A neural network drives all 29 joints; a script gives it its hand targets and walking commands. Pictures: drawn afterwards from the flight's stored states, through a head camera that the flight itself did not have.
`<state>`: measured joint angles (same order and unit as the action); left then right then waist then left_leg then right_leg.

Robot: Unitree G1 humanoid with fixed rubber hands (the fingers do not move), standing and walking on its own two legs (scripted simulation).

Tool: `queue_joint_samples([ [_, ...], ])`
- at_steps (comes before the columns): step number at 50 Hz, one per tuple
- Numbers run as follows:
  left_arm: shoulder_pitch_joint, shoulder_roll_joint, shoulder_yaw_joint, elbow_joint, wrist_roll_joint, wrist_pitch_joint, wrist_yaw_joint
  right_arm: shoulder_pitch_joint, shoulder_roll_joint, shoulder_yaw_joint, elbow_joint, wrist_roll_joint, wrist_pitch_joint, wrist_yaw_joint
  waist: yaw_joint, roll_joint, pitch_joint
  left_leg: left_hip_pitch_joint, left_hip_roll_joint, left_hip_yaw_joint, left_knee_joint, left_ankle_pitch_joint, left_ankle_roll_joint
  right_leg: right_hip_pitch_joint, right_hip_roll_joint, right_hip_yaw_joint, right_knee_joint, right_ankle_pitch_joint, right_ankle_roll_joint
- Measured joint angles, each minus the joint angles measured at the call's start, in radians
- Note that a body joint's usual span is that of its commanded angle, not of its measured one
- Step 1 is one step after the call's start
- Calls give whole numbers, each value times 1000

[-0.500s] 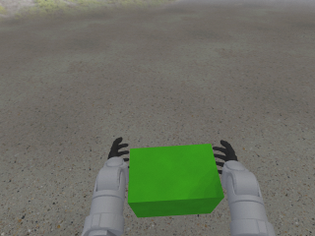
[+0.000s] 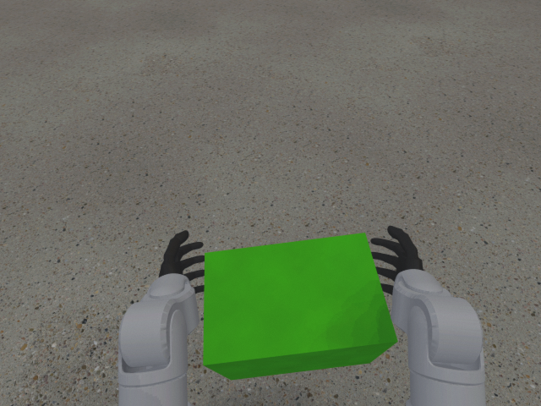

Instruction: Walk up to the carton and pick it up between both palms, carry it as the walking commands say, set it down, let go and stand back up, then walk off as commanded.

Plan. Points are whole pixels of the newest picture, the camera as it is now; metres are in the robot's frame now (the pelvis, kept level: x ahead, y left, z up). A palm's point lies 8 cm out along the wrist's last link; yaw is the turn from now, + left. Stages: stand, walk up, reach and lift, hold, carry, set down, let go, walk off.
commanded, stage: carry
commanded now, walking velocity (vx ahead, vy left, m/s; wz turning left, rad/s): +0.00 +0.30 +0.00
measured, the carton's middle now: (293, 312) +0.26 +0.01 -0.01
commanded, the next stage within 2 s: none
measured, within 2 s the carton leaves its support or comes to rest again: neither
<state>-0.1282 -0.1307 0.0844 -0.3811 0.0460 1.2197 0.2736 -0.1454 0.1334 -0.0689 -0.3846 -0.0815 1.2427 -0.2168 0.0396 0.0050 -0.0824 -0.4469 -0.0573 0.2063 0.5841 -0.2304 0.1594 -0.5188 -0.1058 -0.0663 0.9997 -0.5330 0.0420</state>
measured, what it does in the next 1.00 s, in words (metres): steps to the left: right foot, then left foot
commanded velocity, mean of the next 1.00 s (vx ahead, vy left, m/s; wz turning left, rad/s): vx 0.00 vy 0.30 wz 0.00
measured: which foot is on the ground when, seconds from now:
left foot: down 0.00-0.12, up 0.14-0.42, down 0.44-0.66, up 0.68-0.92, down 0.94-1.00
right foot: up 0.00-0.10, down 0.12-0.44, up 0.46-0.62, down 0.64-0.96, up 0.98-1.00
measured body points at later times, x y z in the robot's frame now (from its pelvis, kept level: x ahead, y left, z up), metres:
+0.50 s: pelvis -0.04 +0.16 -0.01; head -0.03 +0.16 +0.44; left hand +0.25 +0.31 +0.08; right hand +0.23 +0.00 +0.08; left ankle +0.02 +0.31 -0.72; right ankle -0.03 -0.03 -0.70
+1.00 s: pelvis -0.10 +0.33 +0.00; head -0.10 +0.33 +0.45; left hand +0.17 +0.48 +0.09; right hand +0.16 +0.17 +0.09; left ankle -0.07 +0.47 -0.72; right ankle -0.05 +0.14 -0.71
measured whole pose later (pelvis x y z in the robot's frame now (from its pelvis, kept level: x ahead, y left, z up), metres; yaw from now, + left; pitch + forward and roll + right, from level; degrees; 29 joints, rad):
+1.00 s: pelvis -0.10 +0.33 +0.00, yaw +0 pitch +4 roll +2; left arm -0.12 -0.13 0.08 -0.44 0.09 1.21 0.22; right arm -0.14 0.13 -0.04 -0.46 -0.07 1.23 -0.24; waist -0.04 -0.03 -0.08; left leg -0.44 0.04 0.08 0.65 -0.25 -0.02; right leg -0.54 -0.23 -0.05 0.80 -0.44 0.08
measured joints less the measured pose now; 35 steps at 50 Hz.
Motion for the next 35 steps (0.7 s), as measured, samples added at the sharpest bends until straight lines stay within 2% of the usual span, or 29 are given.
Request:
queue_joint_samples([
  [3,-13,-1,-7,-6,-4,3,3,9,-1,-3,-34,6,4,-9,-16,11,9,14,-16,12,-64,40,12,43,35,-52,-94,13,-25],
  [5,-18,-2,-12,-9,0,-1,-9,14,-1,-7,-60,11,11,-18,-30,22,4,20,-35,19,-102,64,-1,131,46,-107,-304,38,-41],
  [6,-21,-3,-15,-5,2,-4,-15,14,-2,-12,-71,14,13,-22,-37,37,0,14,-38,19,-102,66,-43,169,47,-128,-415,140,-52],
  [7,-28,-4,-18,4,3,-5,-20,17,-3,-19,-77,15,12,-25,-44,54,0,-10,-26,14,-39,19,-110,175,46,-138,-446,226,-59],
  [8,-35,-5,-16,13,9,-2,-26,25,-3,-17,-77,16,10,-26,-46,44,-8,-58,-24,-7,94,-60,-162,163,29,-133,-439,251,-61],
  [9,-38,-5,-12,22,16,-1,-32,29,-3,-12,-74,18,12,-30,-48,27,-13,-103,-20,-40,232,-100,-186,155,11,-123,-433,254,-59],
  [11,-29,-5,0,26,21,2,-41,25,-3,3,-63,14,20,-36,-62,7,-17,-140,14,-106,366,-90,-196,162,-16,-105,-444,257,-44],
  [15,-23,-4,-12,-4,29,0,-40,3,-1,-5,-74,11,20,-31,-80,-9,-7,-128,98,-184,339,-115,-213,156,-81,-70,-433,265,1],
  [19,-30,-4,-21,-34,43,-7,-43,-18,1,-14,-96,14,15,-27,-89,-17,11,-55,132,-167,165,-115,-228,132,-150,-30,-397,266,59],
  [21,-30,-4,-22,-38,49,0,-45,-24,2,-16,-93,12,20,-24,-92,-12,9,12,136,-128,28,-68,-227,114,-172,-10,-369,262,91],
  [22,-30,-3,-21,-39,52,4,-45,-28,3,-16,-89,12,23,-22,-96,-2,3,33,136,-120,-26,7,-223,98,-178,-5,-340,252,100],
  [23,-31,-3,-9,-34,53,7,-46,-26,3,-7,-72,12,16,-21,-97,-15,2,12,124,-114,2,37,-216,73,-185,14,-293,191,92],
  [24,-28,-2,7,-30,52,12,-46,-23,3,6,-49,14,10,-21,-90,-24,4,-9,122,-107,40,26,-205,44,-169,26,-227,83,77],
  [25,-20,-2,22,-28,50,17,-47,-20,3,19,-29,15,9,-19,-78,-28,7,-22,129,-100,65,7,-193,16,-137,26,-151,-3,62],
  [27,-5,-1,36,-32,40,28,-44,-6,1,37,-12,13,11,-14,-52,-32,19,-35,139,-93,80,-10,-175,-17,-68,-3,-39,-56,37],
  [30,9,1,16,-47,8,31,-6,15,-1,39,-22,2,2,-10,-20,-49,33,-52,115,-78,71,9,-154,-2,3,-65,-57,-10,7],
  [32,13,1,-1,-60,-10,22,21,17,-1,29,-37,4,-6,-8,-10,-48,37,-71,90,-66,84,14,-139,63,37,-98,-224,95,-22],
  [33,14,0,-11,-53,-14,9,24,13,-2,16,-42,6,-10,-7,-9,-18,44,-82,94,-71,101,11,-132,70,47,-103,-257,165,-62],
  [35,13,0,-23,-23,-10,-7,9,28,-3,2,-43,3,-17,-3,-21,13,32,-132,77,-91,213,-109,-152,58,30,-109,-259,191,-91],
])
